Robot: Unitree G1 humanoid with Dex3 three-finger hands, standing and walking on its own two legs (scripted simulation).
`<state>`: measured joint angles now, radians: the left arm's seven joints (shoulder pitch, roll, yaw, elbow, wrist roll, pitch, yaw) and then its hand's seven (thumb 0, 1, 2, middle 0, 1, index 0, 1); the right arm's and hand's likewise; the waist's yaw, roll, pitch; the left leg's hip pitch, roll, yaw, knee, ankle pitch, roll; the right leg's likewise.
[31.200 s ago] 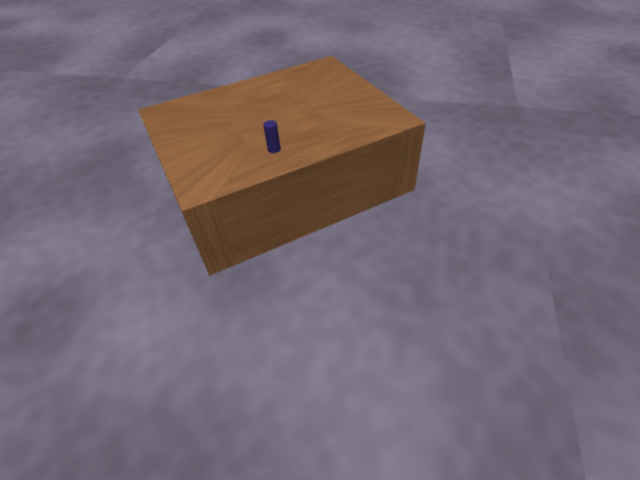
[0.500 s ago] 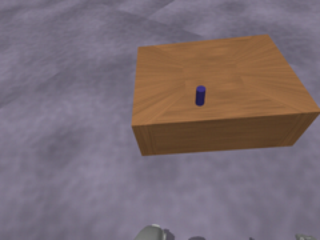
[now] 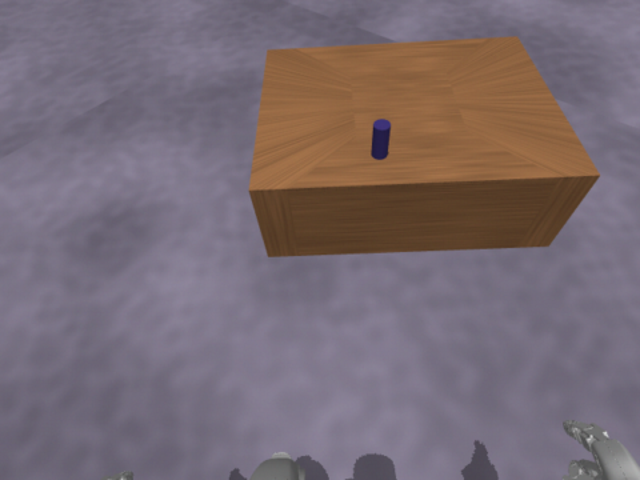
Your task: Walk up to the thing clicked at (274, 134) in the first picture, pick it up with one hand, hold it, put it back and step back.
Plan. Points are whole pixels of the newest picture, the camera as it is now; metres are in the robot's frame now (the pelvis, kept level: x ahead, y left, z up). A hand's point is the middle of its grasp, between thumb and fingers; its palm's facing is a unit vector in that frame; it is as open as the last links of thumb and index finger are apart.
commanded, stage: step back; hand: right
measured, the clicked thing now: (380, 140) +1.05 -0.12 -0.33
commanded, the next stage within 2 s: stand in 1.22 s
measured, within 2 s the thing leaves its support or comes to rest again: neither
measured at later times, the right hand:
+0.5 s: hand out of the picture -0.03 -0.26 -0.14, palm faces -0.14 +0.92 -0.35, open 7.3 cm
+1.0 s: hand out of the picture +0.01 -0.24 -0.14, palm faces -0.11 +0.93 -0.36, open 7.3 cm
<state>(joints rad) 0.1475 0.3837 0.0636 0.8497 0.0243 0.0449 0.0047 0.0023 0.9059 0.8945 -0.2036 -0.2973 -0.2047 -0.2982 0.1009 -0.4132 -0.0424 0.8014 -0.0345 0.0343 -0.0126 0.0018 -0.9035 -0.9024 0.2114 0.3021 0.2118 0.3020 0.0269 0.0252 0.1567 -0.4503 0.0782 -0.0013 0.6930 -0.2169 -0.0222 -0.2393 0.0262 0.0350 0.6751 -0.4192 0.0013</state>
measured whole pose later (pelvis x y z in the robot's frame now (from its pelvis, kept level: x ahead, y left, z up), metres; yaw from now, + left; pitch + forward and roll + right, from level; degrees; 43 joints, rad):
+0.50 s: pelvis -0.11 -0.01 +0.02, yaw +6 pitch -3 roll +1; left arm 0.23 0.42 0.06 0.97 0.02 0.02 -0.01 0.00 0.91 0.89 -0.20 -0.30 -0.20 -0.30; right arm 0.24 -0.35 -0.04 0.99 -0.05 0.00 0.02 0.00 -0.91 -0.90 0.21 0.30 0.21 0.30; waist 0.01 -0.02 0.06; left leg -0.20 -0.02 -0.01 0.57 -0.33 0.01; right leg -0.39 -0.02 0.03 0.80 -0.42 -0.01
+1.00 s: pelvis -0.08 +0.01 +0.02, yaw +5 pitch -2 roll +0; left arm 0.16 0.38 0.04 1.02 0.01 -0.03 0.00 0.00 0.91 0.89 -0.20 -0.30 -0.20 -0.30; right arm 0.17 -0.35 -0.04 1.03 -0.04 -0.02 0.01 0.00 -0.91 -0.90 0.21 0.30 0.21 0.30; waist 0.01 0.00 0.07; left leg -0.22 0.02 0.02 0.60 -0.35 0.00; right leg -0.25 -0.01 0.00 0.57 -0.27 0.00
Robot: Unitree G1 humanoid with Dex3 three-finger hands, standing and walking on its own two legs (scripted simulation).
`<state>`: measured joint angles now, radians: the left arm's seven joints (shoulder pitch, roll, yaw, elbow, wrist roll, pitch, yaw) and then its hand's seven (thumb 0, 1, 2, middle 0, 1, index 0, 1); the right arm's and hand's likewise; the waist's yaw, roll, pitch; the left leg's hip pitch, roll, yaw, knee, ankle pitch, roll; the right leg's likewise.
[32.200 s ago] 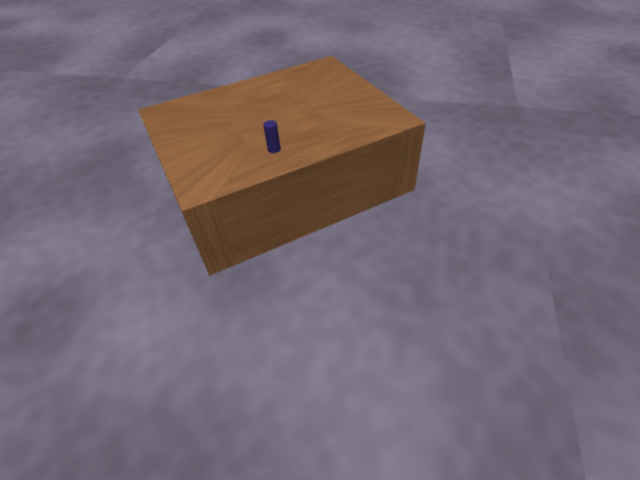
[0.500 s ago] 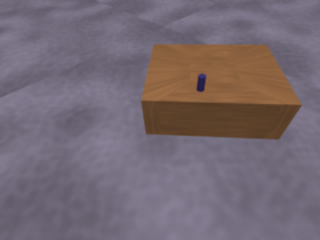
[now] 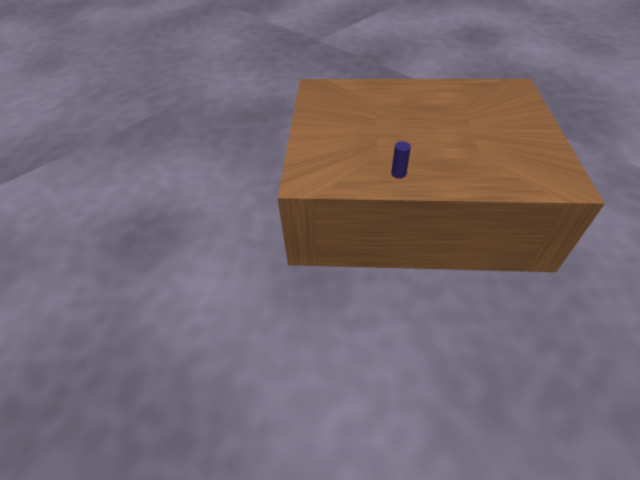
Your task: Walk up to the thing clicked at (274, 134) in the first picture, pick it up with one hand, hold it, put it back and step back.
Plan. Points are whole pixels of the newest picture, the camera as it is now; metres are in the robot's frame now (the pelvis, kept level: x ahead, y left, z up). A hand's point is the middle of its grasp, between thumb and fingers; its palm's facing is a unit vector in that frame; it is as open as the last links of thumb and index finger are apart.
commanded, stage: step back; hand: right
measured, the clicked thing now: (400, 160) +1.12 -0.23 -0.35
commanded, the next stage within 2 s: stand in 0.22 s
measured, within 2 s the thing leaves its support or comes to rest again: neither
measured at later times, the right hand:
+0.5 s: hand out of the picture +0.11 -0.24 -0.13, palm faces +0.00 +0.94 -0.34, open 7.3 cm
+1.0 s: hand out of the picture +0.07 -0.25 -0.14, palm faces -0.03 +0.95 -0.32, open 7.3 cm
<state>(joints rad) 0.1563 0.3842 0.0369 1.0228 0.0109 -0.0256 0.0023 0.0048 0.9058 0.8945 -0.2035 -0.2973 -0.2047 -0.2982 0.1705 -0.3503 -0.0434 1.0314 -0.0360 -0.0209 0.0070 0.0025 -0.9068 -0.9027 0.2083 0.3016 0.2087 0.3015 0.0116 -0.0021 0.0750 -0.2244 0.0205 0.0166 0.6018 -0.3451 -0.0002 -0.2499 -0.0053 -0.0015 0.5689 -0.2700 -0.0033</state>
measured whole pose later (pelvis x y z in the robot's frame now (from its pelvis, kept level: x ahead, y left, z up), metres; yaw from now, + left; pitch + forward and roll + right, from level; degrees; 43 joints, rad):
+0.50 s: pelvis +0.01 +0.01 +0.02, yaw +0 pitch -3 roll +0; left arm 0.04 0.34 0.00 1.11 0.00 -0.02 0.00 0.00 0.91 0.89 -0.20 -0.30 -0.20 -0.30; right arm 0.06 -0.34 -0.02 1.11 -0.01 -0.02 0.00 0.00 -0.91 -0.90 0.21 0.30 0.21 0.30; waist 0.00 0.00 0.07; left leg -0.08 0.00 0.03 0.34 -0.22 0.01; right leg -0.12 -0.02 0.01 0.36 -0.19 0.02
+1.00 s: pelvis +0.00 +0.00 +0.02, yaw +0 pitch -2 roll +0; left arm 0.10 0.35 -0.01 1.16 0.00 -0.02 0.00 0.00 0.91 0.89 -0.20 -0.30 -0.20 -0.30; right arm 0.11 -0.35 -0.01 1.16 -0.01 -0.02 0.01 0.00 -0.91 -0.90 0.21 0.30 0.21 0.30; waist 0.00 0.01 0.05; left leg -0.09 0.01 0.01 0.30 -0.18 -0.01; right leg -0.13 -0.01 -0.01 0.32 -0.15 0.01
